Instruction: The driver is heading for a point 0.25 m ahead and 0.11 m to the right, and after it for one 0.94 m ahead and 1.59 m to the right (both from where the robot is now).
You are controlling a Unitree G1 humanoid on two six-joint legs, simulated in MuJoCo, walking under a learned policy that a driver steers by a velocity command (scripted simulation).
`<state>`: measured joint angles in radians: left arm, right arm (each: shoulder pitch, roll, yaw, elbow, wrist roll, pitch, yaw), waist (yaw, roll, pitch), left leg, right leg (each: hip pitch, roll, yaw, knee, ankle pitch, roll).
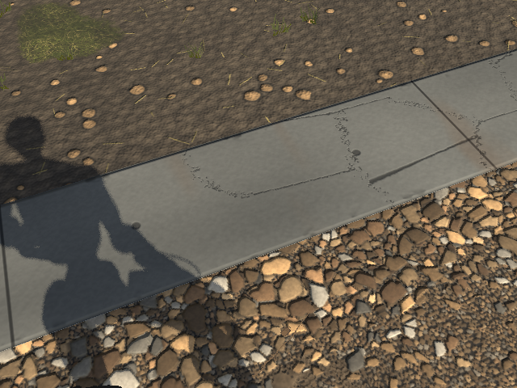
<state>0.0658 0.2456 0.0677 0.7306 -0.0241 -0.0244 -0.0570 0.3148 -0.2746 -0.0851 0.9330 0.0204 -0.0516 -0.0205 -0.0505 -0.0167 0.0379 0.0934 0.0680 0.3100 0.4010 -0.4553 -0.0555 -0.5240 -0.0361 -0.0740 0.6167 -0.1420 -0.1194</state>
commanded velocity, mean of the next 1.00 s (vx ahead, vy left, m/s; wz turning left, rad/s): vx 0.50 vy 0.00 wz -0.59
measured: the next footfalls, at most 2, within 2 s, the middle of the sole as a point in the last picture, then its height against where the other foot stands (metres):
left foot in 0.50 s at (244, 377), level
right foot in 1.02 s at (382, 323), level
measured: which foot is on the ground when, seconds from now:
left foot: down 0.00-0.02, up 0.04-0.48, down 0.50-1.00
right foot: down 0.00-0.52, up 0.54-1.00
